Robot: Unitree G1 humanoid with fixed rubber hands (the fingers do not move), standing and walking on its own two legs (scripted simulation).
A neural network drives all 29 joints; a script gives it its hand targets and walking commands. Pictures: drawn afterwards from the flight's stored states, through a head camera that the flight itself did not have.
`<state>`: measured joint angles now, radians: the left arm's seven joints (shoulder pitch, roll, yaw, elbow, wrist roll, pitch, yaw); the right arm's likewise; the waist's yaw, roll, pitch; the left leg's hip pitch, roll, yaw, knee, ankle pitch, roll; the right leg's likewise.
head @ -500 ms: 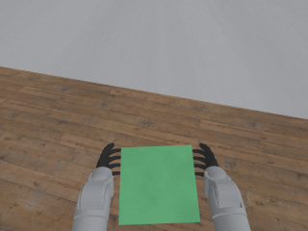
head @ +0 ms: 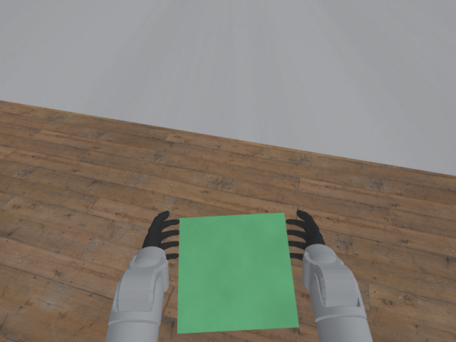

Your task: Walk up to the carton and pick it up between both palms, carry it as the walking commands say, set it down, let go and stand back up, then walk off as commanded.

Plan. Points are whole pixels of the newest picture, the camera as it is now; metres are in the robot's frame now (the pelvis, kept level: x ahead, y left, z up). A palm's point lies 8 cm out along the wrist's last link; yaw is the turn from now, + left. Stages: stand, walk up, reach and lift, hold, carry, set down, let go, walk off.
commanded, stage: carry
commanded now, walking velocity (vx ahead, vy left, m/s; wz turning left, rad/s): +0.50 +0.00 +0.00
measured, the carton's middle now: (235, 272) +0.30 +0.00 -0.06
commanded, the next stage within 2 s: none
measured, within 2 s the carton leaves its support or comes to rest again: neither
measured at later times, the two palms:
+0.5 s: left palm (159, 198) +0.41 +0.16 +0.04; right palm (290, 198) +0.41 -0.12 +0.04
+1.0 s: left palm (157, 141) +0.58 +0.19 +0.07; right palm (269, 148) +0.55 -0.09 +0.06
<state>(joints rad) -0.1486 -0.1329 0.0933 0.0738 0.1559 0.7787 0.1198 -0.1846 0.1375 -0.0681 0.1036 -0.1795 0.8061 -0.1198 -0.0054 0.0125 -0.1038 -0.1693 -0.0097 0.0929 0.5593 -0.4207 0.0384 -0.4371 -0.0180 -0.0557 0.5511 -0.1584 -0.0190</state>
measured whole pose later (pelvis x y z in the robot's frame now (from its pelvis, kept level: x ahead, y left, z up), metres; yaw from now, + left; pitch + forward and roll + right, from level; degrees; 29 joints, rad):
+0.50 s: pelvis +0.13 +0.01 -0.01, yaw +2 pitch +5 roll -3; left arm -0.15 -0.13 0.03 -0.03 0.10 0.78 0.17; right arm -0.12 0.13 -0.08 -0.04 -0.10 0.78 -0.16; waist 0.00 0.05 -0.08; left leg -0.21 0.05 0.09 0.90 -0.44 -0.01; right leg -0.32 0.00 -0.12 0.63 -0.39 0.01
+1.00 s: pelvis +0.28 +0.07 +0.01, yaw -2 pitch +2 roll +0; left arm -0.18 -0.14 0.08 0.05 0.19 0.78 0.12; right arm -0.17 0.13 -0.06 0.03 -0.18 0.80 -0.12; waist -0.03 0.03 -0.11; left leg -0.24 0.01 0.10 0.55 -0.35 0.03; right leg -0.29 -0.02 -0.11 0.55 -0.30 -0.03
